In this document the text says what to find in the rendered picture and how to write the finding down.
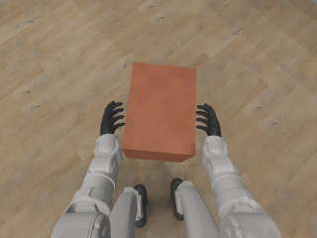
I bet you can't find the robot left thigh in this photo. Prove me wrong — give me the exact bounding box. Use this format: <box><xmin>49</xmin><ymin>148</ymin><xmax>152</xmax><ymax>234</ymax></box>
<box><xmin>109</xmin><ymin>191</ymin><xmax>143</xmax><ymax>238</ymax></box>

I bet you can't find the robot right hand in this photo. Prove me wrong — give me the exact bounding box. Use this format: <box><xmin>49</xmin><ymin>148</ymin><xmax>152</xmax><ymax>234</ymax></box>
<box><xmin>195</xmin><ymin>103</ymin><xmax>222</xmax><ymax>137</ymax></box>

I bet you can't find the left robot forearm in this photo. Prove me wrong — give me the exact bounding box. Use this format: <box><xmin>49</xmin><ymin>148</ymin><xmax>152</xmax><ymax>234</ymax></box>
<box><xmin>51</xmin><ymin>133</ymin><xmax>123</xmax><ymax>238</ymax></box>

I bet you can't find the robot left upper arm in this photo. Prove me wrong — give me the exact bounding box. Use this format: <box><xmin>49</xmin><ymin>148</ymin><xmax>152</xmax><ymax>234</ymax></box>
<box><xmin>52</xmin><ymin>211</ymin><xmax>111</xmax><ymax>238</ymax></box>

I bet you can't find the carton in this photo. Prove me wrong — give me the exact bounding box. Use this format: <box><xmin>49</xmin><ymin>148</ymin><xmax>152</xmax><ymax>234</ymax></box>
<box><xmin>122</xmin><ymin>61</ymin><xmax>197</xmax><ymax>163</ymax></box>

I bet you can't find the right robot forearm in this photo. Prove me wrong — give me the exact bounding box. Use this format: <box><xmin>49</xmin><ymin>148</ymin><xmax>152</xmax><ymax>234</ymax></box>
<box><xmin>201</xmin><ymin>135</ymin><xmax>281</xmax><ymax>238</ymax></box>

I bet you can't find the robot right upper arm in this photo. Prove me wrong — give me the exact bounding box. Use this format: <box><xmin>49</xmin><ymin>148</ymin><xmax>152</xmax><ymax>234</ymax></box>
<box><xmin>220</xmin><ymin>212</ymin><xmax>281</xmax><ymax>238</ymax></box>

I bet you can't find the right robot foot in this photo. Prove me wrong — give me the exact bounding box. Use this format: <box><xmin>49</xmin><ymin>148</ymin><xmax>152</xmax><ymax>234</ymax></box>
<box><xmin>170</xmin><ymin>178</ymin><xmax>184</xmax><ymax>221</ymax></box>

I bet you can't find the robot left hand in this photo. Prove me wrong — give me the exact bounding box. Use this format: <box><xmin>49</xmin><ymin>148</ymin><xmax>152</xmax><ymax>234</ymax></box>
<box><xmin>100</xmin><ymin>100</ymin><xmax>125</xmax><ymax>136</ymax></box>

